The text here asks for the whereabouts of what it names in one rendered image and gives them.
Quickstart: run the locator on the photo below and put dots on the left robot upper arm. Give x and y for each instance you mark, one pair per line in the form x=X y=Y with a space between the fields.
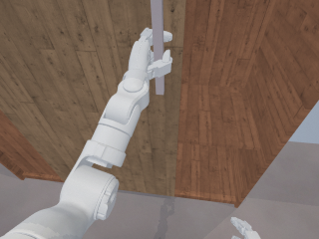
x=90 y=194

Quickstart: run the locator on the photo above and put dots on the left robot hand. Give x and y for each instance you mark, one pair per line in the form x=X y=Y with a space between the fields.
x=142 y=57

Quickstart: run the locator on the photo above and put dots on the robot left forearm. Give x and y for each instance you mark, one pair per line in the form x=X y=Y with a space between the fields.
x=117 y=124

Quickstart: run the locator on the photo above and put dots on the handle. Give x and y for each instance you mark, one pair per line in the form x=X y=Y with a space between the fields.
x=158 y=44

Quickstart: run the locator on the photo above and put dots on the wardrobe door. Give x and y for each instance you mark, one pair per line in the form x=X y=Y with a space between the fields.
x=60 y=63
x=15 y=146

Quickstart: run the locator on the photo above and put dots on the right robot hand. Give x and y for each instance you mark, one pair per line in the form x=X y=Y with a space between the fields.
x=244 y=228

